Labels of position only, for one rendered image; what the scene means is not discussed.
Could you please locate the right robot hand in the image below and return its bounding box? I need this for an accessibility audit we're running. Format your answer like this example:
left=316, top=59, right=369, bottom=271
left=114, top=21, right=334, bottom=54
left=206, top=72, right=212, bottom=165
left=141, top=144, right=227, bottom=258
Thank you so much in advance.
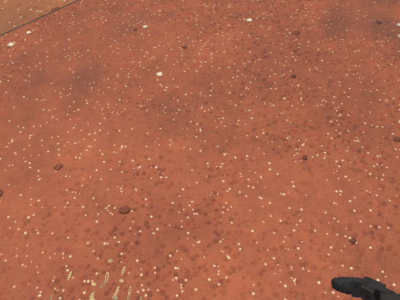
left=331, top=277, right=400, bottom=300

